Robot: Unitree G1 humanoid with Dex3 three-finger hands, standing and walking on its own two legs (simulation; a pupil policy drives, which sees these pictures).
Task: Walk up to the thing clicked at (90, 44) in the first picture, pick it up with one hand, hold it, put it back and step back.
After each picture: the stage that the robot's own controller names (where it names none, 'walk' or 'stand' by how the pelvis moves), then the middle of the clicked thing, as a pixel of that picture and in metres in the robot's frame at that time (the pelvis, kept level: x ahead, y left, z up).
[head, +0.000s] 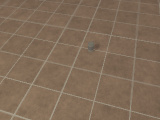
stand; (90, 47) +1.29 -0.07 -0.72
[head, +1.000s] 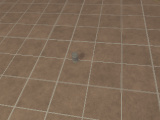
walk; (75, 57) +1.15 +0.20 -0.71
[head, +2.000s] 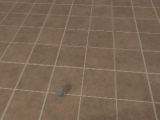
walk; (59, 92) +0.68 +0.27 -0.70
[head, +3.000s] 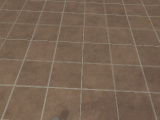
walk; out of the picture +0.43 +0.19 -0.71
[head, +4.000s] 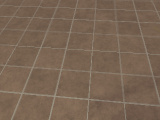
stand; out of the picture +0.36 +0.20 -0.72
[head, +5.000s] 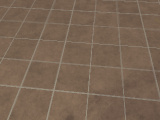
stand; out of the picture +0.35 +0.20 -0.71
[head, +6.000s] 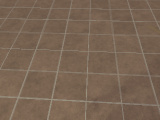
stand; out of the picture +0.33 +0.21 -0.73
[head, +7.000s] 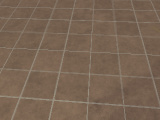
stand; out of the picture +0.32 +0.20 -0.73
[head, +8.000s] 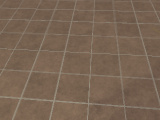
stand; out of the picture +0.32 +0.20 -0.73
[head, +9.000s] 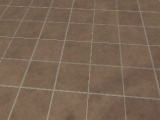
go down; out of the picture +0.34 +0.20 -0.72
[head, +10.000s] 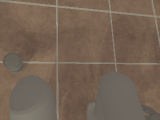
go down; (14, 64) +0.40 +0.25 -0.29
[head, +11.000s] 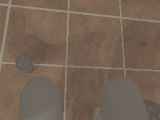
close in; (26, 65) +0.40 +0.25 -0.30
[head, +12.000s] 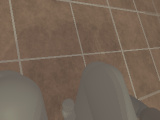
close in; out of the picture +0.37 +0.29 -0.21
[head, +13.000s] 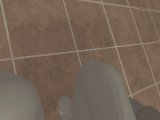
close; out of the picture +0.37 +0.29 -0.21
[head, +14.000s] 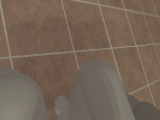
lift; out of the picture +0.36 +0.29 -0.22
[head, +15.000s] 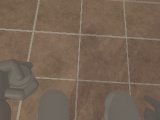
lift; (24, 81) +0.32 +0.21 -0.03
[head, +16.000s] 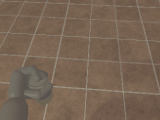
lift; (40, 88) +0.33 +0.17 +0.00
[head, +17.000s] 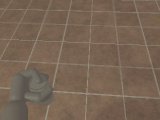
hold; (41, 90) +0.32 +0.17 +0.01
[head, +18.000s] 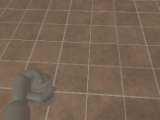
hold; (43, 90) +0.32 +0.16 +0.00
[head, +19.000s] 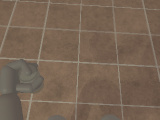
crouch; (31, 79) +0.37 +0.19 -0.06
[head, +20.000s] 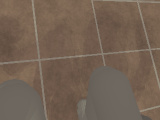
lower; out of the picture +0.40 +0.29 -0.17
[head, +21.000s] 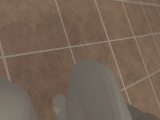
lower; out of the picture +0.39 +0.31 -0.22
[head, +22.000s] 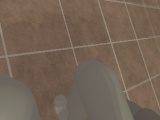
lower; out of the picture +0.39 +0.31 -0.22
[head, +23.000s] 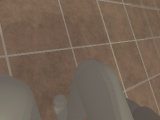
lower; out of the picture +0.38 +0.32 -0.22
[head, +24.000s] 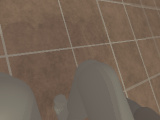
rest; out of the picture +0.38 +0.32 -0.22
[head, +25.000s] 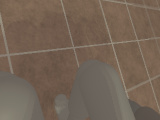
withdraw; out of the picture +0.37 +0.30 -0.22
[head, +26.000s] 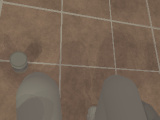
walk; (19, 63) +0.40 +0.26 -0.28
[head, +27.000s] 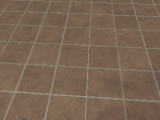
stand; out of the picture +0.34 +0.19 -0.65
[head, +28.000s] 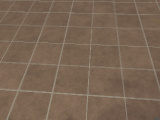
stand; out of the picture +0.35 +0.21 -0.66
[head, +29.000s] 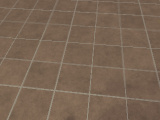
stand; out of the picture +0.36 +0.20 -0.68
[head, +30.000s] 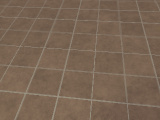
walk; out of the picture +0.37 +0.19 -0.72
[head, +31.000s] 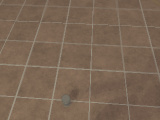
walk; (66, 100) +0.51 +0.16 -0.70
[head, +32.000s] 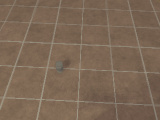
walk; (59, 67) +0.84 +0.21 -0.70
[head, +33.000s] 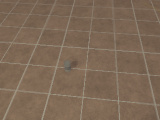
stand; (67, 66) +0.99 +0.20 -0.71
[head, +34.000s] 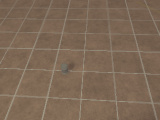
stand; (64, 69) +0.98 +0.22 -0.73
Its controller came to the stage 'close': yes
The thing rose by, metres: 0.70
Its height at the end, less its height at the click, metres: +0.00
